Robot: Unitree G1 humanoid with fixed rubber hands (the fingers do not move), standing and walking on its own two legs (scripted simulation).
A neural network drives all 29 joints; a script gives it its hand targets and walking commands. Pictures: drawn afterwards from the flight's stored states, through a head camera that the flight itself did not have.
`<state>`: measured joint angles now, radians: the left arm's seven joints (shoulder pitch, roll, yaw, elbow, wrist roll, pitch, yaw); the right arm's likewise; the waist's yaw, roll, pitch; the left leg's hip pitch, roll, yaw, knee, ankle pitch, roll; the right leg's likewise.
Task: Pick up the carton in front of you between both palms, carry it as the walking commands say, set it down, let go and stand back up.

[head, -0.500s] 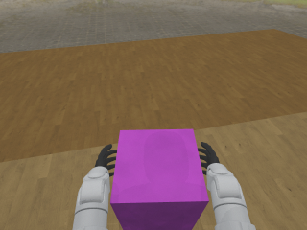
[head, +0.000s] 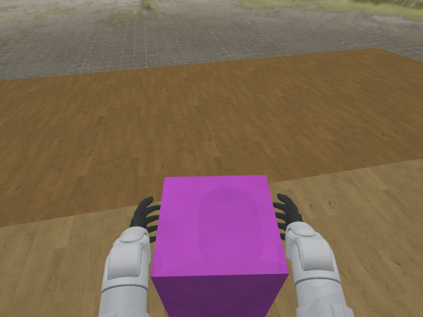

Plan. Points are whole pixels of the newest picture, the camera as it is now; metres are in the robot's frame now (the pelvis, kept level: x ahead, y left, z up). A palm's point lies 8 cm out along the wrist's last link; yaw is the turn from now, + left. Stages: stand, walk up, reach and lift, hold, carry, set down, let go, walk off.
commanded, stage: hold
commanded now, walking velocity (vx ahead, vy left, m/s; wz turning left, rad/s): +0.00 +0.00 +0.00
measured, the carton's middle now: (216, 249) +0.29 +0.00 -0.03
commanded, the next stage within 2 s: carry in 0.20 s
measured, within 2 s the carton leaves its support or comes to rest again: neither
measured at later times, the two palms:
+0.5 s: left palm (128, 201) +0.34 +0.18 +0.08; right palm (274, 194) +0.35 -0.12 +0.08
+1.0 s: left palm (130, 132) +0.59 +0.22 +0.08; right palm (238, 126) +0.60 -0.07 +0.08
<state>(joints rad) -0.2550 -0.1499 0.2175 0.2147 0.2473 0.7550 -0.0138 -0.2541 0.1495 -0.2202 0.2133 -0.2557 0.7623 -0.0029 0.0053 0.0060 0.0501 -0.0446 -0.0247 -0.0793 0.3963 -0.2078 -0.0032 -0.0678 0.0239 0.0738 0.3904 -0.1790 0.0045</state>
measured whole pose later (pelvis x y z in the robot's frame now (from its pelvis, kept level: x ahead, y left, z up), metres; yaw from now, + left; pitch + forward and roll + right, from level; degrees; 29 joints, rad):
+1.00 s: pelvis +0.32 +0.06 -0.02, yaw +1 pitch +4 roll +1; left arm -0.20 -0.12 0.15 -0.36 0.08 1.26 0.10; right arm -0.22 0.14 -0.11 -0.30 -0.11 1.23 -0.10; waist 0.01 -0.03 -0.11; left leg -0.43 0.04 0.26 0.58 -0.22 0.09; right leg -0.28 -0.11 -0.07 1.00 -0.47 0.02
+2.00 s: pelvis +0.97 +0.10 -0.01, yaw +2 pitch +4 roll -1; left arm -0.50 -0.04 0.17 -0.13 0.07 1.26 0.11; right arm -0.49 0.05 -0.16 -0.11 -0.06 1.24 -0.14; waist -0.05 -0.02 0.00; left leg -0.41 0.02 0.21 0.55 -0.22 0.10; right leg -0.49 -0.06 -0.03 1.23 -0.38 -0.04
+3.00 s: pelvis +1.64 +0.16 -0.06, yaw +3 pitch +6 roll -2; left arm -0.67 -0.03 0.22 0.00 0.06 1.20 0.13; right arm -0.65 0.03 -0.24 0.00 -0.05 1.18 -0.14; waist -0.05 0.01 0.08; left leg -0.31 -0.04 0.10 0.52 -0.23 0.11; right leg -0.68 -0.03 -0.01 1.03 -0.32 -0.02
